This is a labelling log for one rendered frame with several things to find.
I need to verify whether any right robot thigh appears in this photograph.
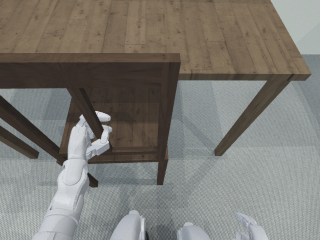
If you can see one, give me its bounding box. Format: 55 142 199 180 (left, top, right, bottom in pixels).
177 225 211 240

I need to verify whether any left robot hand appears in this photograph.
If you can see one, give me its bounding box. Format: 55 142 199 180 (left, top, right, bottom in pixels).
67 111 113 162

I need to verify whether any chair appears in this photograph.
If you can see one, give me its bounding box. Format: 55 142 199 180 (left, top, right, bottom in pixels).
0 53 181 188

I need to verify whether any right robot hand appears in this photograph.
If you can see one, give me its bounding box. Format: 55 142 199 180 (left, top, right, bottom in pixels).
232 212 269 240

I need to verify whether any robot left forearm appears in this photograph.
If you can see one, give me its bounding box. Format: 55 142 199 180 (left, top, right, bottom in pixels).
31 158 90 240

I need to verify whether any table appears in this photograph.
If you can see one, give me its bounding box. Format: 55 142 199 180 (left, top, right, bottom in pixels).
0 0 312 159

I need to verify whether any robot left shin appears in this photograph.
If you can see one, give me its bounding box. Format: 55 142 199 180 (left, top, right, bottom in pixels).
129 210 139 215

